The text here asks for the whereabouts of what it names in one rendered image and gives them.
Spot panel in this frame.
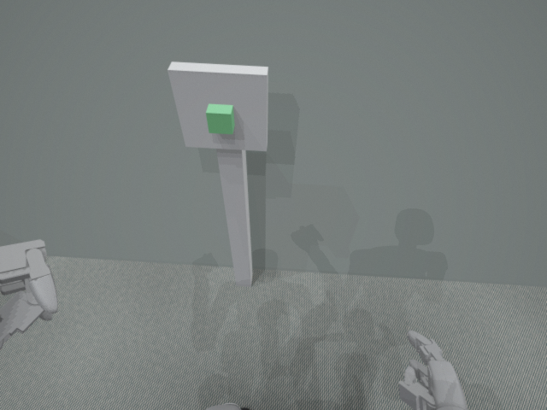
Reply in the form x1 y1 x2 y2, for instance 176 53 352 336
168 61 268 287

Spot robot left hand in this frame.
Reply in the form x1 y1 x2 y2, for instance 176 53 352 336
0 239 58 350

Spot button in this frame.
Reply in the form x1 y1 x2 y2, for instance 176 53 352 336
206 104 235 134

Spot robot right hand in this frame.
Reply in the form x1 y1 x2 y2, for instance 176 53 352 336
399 331 468 410

